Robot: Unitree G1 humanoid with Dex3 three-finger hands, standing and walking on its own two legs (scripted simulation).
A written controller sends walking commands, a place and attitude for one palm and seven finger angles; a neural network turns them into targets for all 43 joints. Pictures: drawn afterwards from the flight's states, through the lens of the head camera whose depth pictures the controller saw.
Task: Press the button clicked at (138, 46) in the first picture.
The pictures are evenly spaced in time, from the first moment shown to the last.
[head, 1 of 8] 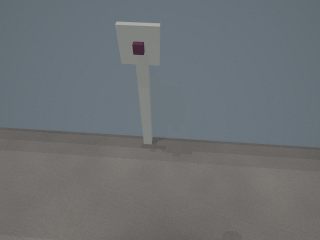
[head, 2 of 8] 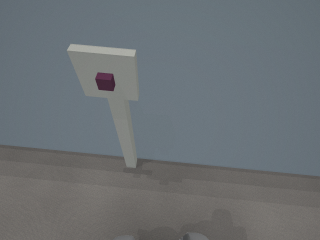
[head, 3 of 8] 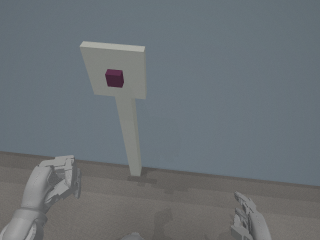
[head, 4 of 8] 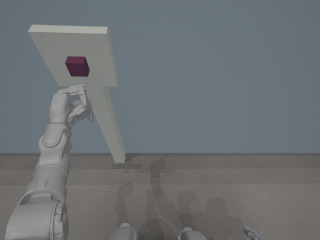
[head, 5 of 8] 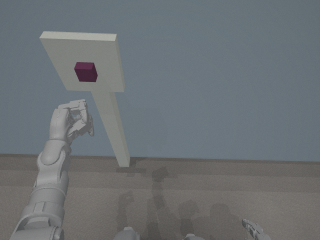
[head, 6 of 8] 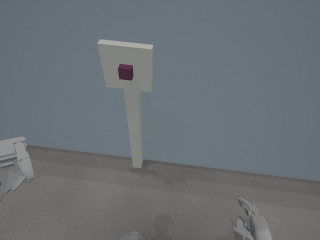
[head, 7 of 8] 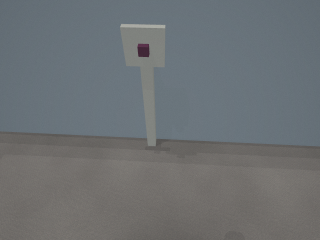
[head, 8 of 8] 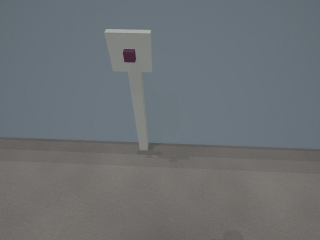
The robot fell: no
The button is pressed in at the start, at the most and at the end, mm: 0 11 0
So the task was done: yes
